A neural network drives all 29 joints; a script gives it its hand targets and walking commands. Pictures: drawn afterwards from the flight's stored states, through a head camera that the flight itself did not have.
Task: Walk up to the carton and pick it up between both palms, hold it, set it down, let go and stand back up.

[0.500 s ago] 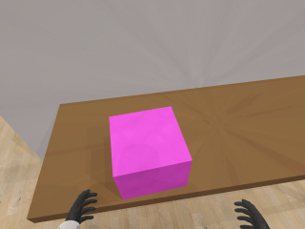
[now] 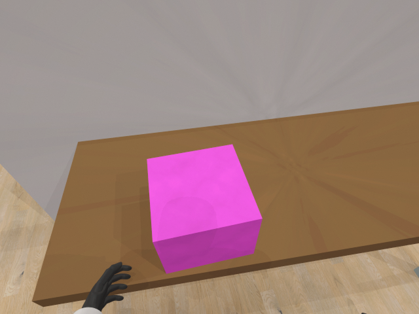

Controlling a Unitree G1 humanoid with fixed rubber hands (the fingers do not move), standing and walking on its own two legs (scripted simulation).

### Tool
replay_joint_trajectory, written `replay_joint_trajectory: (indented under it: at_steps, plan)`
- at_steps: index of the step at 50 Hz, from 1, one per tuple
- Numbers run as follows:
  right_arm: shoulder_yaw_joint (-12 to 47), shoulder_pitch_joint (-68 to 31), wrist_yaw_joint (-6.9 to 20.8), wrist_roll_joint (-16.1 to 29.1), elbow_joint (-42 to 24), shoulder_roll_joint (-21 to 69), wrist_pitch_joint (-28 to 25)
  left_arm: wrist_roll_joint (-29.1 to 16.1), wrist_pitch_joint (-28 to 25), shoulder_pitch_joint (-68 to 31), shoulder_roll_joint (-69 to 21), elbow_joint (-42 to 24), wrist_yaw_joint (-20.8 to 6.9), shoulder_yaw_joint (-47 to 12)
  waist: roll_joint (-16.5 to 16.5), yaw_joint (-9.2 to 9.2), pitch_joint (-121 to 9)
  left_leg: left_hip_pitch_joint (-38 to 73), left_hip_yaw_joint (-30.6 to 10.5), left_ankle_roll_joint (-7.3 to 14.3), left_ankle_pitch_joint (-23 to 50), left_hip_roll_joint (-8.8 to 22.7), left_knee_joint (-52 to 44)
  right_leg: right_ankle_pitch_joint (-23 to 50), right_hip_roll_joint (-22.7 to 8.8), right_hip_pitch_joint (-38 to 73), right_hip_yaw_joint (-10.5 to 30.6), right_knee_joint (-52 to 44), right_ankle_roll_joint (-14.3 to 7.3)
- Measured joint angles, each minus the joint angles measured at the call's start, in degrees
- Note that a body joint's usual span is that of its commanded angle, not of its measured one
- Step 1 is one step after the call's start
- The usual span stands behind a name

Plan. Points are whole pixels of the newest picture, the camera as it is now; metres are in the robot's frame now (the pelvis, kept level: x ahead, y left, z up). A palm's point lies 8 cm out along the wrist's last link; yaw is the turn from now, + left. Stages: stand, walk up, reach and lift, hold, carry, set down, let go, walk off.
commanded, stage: stand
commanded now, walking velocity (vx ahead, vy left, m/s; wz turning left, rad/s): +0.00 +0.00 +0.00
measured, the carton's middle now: (200, 206) +0.38 +0.05 -0.06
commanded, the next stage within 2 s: none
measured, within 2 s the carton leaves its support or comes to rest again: neither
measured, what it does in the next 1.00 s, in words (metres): stands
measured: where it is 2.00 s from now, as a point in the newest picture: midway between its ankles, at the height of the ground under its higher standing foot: outside the picture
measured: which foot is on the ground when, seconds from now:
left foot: down 0.00-1.00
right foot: down 0.00-1.00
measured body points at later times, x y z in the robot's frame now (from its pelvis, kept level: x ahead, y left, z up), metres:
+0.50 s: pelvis -0.02 +0.01 +0.00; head -0.03 +0.02 +0.45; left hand +0.18 +0.25 -0.07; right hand +0.05 -0.29 -0.12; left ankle +0.03 +0.15 -0.74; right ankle -0.03 -0.12 -0.74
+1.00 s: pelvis -0.01 +0.01 +0.01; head -0.03 +0.01 +0.46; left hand +0.18 +0.25 -0.07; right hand +0.06 -0.29 -0.12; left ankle +0.03 +0.15 -0.74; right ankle -0.03 -0.12 -0.74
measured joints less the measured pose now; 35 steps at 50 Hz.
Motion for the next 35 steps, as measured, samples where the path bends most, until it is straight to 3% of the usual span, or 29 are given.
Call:
replay_joint_trajectory:
  at_steps: [13, 35]
  plan:
    - [1.3, -1.0, 0.5, 0.2, 4.3, 0.4, 0.2, -0.4, -0.7, -2.0, 0.7, 2.8, 0.3, -1.1, -0.5, -1.11, -0.3, 0.0, -0.3, 0.4, 1.3, -0.4, -0.9, 1.3, -0.3, 0.3, -0.2, -1.1, 0.5]
    - [0.7, -2.8, 0.5, 0.3, 8.9, 0.5, 0.0, -0.6, -1.8, -4.7, 0.4, 6.1, 0.1, -0.7, -0.7, -1.41, 0.0, 0.3, -0.9, 0.8, 3.5, -0.8, -3.6, 3.6, -0.7, 0.9, -0.6, -4.1, 0.9]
